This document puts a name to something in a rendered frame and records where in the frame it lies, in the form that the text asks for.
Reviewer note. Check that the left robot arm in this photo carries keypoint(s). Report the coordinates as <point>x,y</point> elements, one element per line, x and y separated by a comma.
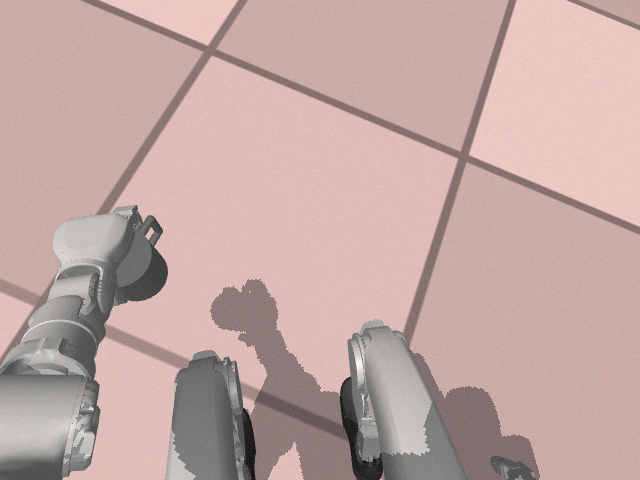
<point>48,396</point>

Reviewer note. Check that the right robot hand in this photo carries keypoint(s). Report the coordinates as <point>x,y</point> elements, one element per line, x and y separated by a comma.
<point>511,470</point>

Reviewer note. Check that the right robot foot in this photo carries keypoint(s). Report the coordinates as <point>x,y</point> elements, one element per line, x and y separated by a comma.
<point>362,470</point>

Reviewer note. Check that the left robot hand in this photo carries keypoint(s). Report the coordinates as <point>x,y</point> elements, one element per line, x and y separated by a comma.
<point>106,237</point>

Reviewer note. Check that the mug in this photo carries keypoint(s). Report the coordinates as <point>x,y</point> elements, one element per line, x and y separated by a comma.
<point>143,272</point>

